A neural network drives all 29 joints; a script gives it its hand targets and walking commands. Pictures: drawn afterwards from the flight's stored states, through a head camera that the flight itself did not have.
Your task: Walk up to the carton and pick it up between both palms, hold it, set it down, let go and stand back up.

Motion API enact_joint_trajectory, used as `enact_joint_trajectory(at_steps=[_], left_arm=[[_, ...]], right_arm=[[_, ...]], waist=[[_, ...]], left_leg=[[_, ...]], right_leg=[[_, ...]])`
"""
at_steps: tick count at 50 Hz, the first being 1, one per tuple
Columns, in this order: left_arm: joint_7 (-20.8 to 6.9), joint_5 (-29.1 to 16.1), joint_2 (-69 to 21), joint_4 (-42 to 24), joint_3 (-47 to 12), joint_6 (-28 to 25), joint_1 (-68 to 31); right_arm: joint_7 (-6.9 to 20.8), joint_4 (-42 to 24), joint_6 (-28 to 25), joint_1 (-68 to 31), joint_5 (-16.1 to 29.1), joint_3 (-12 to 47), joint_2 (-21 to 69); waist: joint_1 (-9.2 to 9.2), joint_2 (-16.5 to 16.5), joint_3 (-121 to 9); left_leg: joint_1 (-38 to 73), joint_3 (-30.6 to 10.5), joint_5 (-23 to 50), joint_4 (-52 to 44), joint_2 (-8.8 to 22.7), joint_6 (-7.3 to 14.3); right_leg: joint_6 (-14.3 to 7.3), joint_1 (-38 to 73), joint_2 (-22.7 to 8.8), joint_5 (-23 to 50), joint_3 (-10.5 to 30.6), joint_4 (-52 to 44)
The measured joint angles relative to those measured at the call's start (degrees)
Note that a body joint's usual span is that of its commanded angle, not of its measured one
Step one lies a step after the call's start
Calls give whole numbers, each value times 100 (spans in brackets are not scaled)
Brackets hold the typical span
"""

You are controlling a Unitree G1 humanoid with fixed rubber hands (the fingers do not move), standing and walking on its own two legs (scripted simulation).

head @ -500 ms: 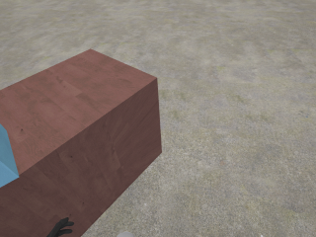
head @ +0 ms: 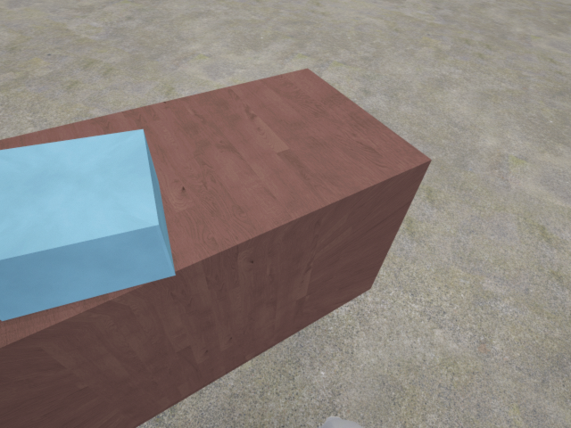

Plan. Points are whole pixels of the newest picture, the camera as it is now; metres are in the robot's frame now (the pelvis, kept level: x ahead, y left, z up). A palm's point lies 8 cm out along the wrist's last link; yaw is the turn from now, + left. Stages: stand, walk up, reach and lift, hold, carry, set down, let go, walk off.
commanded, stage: walk up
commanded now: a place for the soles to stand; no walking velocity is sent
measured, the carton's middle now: (80, 214) +0.50 +0.36 -0.02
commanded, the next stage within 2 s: none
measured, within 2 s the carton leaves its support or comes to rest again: neither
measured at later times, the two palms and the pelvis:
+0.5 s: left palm out of the picture +0.02 +0.30 -0.09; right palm (380, 334) +0.31 -0.19 -0.11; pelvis +0.11 +0.03 +0.00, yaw +19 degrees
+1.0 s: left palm out of the picture +0.15 +0.36 -0.10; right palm (341, 300) +0.38 -0.13 -0.13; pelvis +0.14 +0.06 -0.03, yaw +29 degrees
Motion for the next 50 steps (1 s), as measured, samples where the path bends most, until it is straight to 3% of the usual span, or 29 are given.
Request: enact_joint_trajectory(at_steps=[5,8,9,11,12,15,17,20,24,29,31,32,36,39,47,50], left_arm=[[95,-12,-97,-151,-25,-49,-89],[178,34,-246,-282,-80,-153,-120],[210,65,-311,-294,-100,-200,-130],[283,170,-401,-303,-169,-252,-156],[324,212,-386,-299,-174,-251,-157],[375,239,-305,-199,-85,-223,-50],[359,227,-327,-117,-81,-258,128],[297,227,-392,68,-124,-333,427],[150,173,-330,148,-139,-332,727],[-17,34,-96,-47,-153,-235,732],[-51,3,55,-125,-159,-145,603],[-68,-13,119,-165,-151,-93,468],[-59,-38,46,-483,-213,149,58],[-55,-74,-51,-602,-282,181,-177],[-15,-90,-140,-766,-288,111,-467],[-3,-109,-200,-778,-254,30,-542]], right_arm=[[-16,-92,-1,44,-39,66,95],[-8,-104,54,6,8,75,69],[-3,-95,69,-39,22,69,34],[-11,-73,97,-169,-5,50,-7],[-21,-89,114,-206,-49,63,10],[35,-172,194,-287,-190,80,-6],[99,-247,200,-352,-182,13,-156],[191,-328,178,-497,-57,-103,-387],[222,-310,87,-728,144,-100,-335],[93,-482,-86,-1025,223,69,22],[10,-485,-140,-1120,165,87,188],[-38,-477,-156,-1189,135,103,282],[-251,-572,-109,-1225,249,177,306],[-367,-583,3,-1160,255,140,218],[-353,-660,51,-1121,116,11,9],[-305,-664,149,-1220,116,19,-62]], waist=[[4,167,-17],[62,275,-22],[126,361,-7],[227,567,77],[255,534,109],[403,269,159],[505,287,152],[622,471,177],[750,491,242],[861,308,407],[821,57,472],[805,-149,580],[546,-249,731],[366,-252,619],[136,-29,396],[191,227,516]], left_leg=[[180,-308,-164,36,-312,77],[196,-469,-390,276,-476,84],[157,-514,-526,473,-489,23],[-122,-484,-930,1401,-397,-442],[-360,-282,-1139,2067,-350,-604],[-1013,352,-1287,3567,24,-830],[-1363,262,-950,3879,356,-883],[-1764,-66,-349,3809,803,-923],[-1874,66,12,2854,1230,-955],[-1350,553,504,1394,1231,-749],[-1106,671,-86,1130,1056,-676],[-1118,711,-216,1222,910,-659],[-1179,475,-142,1398,801,-552],[-1030,352,25,1031,742,-499],[-1100,188,177,885,575,-568],[-1268,84,122,1181,589,-710]], right_leg=[[-101,362,131,32,25,-1005],[-197,749,208,518,-41,-1729],[-251,874,240,659,-88,-1890],[-300,1015,277,492,-291,-1831],[-306,1086,183,347,-379,-1747],[-304,1380,-213,33,-537,-1650],[-203,1613,-337,18,-667,-1812],[-104,1932,-391,-15,-866,-2030],[2,2197,-528,-202,-1046,-2043],[214,2092,-687,-739,-1220,-1378],[245,1930,-910,-1102,-1218,-821],[155,1799,-1041,-1229,-1067,-442],[-6,1020,-488,-1749,-402,1518],[9,649,-255,-1658,-213,1978],[151,771,-116,-1387,41,250],[32,1089,-15,-600,-100,-779]])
